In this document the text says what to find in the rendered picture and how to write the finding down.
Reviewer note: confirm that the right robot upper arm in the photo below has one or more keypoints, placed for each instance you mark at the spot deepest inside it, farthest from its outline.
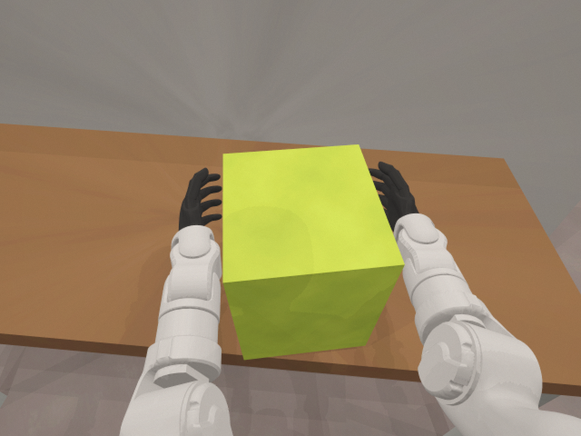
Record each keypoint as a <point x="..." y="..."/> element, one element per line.
<point x="488" y="384"/>

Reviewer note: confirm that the table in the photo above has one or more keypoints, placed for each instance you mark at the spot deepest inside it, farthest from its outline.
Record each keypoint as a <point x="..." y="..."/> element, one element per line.
<point x="87" y="219"/>

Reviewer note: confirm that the carton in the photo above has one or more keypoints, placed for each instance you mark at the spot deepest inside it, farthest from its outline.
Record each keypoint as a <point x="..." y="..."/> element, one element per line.
<point x="308" y="256"/>

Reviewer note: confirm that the left robot hand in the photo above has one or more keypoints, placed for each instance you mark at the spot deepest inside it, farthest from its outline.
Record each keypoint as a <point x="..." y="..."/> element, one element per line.
<point x="192" y="208"/>

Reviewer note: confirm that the robot right forearm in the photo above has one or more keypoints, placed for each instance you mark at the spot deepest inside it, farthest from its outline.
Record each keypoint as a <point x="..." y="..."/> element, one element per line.
<point x="437" y="289"/>

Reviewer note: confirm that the left robot upper arm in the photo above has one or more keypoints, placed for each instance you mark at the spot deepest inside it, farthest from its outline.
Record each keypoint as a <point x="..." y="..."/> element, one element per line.
<point x="196" y="408"/>

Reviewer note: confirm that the right robot hand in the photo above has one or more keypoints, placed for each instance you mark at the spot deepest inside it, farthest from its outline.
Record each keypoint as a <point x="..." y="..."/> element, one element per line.
<point x="397" y="199"/>

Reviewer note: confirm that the robot left forearm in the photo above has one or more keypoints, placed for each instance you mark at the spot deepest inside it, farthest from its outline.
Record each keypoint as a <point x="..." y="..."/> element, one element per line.
<point x="186" y="346"/>

